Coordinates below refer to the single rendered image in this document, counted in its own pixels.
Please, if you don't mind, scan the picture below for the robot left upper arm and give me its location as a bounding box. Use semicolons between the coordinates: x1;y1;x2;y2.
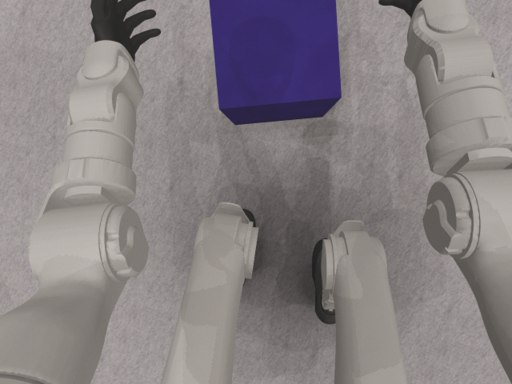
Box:
0;202;149;384

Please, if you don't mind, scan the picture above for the right robot foot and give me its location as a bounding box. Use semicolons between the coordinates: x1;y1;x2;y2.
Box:
312;238;335;324

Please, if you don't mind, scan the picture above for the robot right forearm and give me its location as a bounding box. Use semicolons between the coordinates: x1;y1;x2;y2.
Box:
404;0;512;176

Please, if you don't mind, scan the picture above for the carton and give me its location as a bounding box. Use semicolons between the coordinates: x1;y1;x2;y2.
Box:
210;0;342;125

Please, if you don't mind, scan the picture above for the robot left forearm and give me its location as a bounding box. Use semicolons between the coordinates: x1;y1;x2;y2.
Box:
29;40;144;277

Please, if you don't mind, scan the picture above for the robot right upper arm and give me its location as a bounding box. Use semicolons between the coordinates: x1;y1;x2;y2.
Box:
423;169;512;384

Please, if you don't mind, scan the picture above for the robot right thigh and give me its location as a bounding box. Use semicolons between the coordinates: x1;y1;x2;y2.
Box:
321;231;407;384

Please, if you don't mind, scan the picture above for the right robot hand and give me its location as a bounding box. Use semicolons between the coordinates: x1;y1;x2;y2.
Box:
378;0;421;19

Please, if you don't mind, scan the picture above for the left robot hand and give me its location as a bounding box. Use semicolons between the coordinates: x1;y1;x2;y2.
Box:
90;0;161;61

